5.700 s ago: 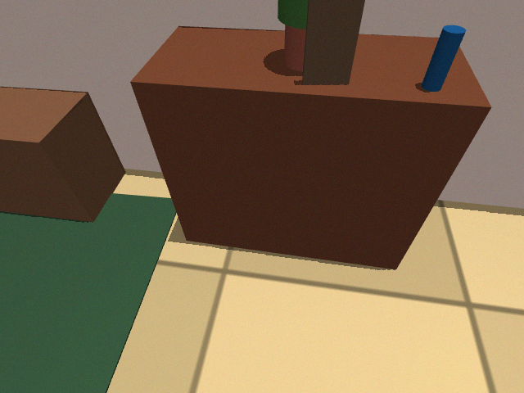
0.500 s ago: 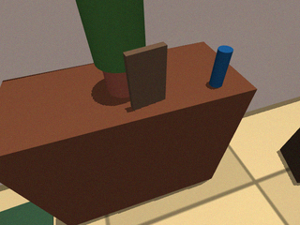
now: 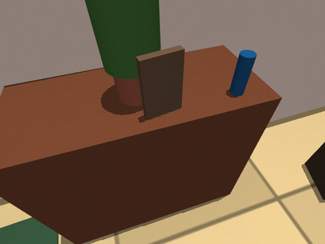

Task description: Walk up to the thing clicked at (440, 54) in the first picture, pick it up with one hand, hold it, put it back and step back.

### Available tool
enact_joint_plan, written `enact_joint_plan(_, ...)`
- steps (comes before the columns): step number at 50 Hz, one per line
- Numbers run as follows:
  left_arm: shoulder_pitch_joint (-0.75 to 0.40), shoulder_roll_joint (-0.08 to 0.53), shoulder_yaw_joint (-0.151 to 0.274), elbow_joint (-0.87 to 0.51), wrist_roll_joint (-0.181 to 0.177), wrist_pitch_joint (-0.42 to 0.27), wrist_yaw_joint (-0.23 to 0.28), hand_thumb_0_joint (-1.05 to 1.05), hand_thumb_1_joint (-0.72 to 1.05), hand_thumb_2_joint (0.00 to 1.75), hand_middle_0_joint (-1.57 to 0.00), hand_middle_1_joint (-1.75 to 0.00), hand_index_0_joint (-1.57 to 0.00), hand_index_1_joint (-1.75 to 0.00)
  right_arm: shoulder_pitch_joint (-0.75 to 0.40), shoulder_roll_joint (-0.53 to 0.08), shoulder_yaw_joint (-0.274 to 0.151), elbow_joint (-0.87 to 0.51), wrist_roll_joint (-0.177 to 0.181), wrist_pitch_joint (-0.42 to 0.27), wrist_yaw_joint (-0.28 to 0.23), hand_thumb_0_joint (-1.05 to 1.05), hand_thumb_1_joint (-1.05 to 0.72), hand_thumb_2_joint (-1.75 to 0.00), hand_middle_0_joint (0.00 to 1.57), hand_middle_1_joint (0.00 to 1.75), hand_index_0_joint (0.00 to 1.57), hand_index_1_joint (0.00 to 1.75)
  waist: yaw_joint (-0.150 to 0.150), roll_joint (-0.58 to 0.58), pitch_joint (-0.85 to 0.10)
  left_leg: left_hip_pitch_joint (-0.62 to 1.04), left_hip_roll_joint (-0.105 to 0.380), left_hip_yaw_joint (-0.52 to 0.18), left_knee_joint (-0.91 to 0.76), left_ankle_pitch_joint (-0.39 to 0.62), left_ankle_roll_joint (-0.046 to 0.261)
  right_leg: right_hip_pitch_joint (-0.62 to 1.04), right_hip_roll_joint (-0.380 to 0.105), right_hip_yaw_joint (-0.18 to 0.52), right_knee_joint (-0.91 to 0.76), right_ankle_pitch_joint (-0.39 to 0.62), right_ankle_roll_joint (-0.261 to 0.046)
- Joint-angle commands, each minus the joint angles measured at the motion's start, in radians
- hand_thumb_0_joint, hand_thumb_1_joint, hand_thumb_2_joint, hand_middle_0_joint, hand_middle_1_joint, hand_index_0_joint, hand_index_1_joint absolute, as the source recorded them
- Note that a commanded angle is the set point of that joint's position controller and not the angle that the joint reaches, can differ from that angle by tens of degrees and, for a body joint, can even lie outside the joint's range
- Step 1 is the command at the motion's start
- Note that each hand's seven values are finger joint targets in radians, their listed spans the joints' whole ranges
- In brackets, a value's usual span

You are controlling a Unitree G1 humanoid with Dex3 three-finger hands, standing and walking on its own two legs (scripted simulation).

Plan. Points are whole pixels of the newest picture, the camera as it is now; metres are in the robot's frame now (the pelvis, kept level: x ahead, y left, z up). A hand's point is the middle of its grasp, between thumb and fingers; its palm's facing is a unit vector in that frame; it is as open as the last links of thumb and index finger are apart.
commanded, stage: stand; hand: right
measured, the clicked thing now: (241, 74) +0.61 -0.24 +0.09
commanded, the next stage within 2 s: walk up in 0.86 s
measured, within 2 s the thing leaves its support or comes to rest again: neither
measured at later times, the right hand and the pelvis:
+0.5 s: hand out of the picture +0.07 -0.25 -0.16, palm faces -0.02 +0.94 -0.33, open 7.4 cm; pelvis +0.00 +0.00 +0.00, yaw +0 degrees
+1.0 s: hand out of the picture +0.04 -0.29 -0.16, palm faces -0.01 +0.91 -0.42, open 7.4 cm; pelvis +0.00 -0.02 -0.01, yaw +2 degrees
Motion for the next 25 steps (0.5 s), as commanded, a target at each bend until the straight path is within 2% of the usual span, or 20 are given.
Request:
enact_joint_plan(1,-0.035,0.21,0.04,-0.063,0.003,-0.018,0.018,0.0,0.9,0.9,-0.2,-0.3,-0.2,-0.3,-0.035,-0.211,-0.036,-0.057,0.001,-0.016,-0.013,0.0,-0.9,-0.9,0.2,0.3,0.2,0.3,-0.002,-0.003,-0.066,-0.003,0.119,-0.092,-0.047,0.116,0.033,0.018,-0.132,0.105,-0.039,0.178,-0.019)
enact_joint_plan(25,-0.028,0.218,0.041,-0.064,0.002,-0.02,0.019,0.0,0.9,0.9,-0.2,-0.3,-0.2,-0.3,-0.03,-0.212,-0.04,-0.058,0.002,-0.015,-0.012,0.0,-0.9,-0.9,0.2,0.3,0.2,0.3,-0.003,-0.002,-0.075,0.0,0.119,-0.095,-0.047,0.116,0.034,0.026,-0.136,0.102,-0.037,0.164,-0.022)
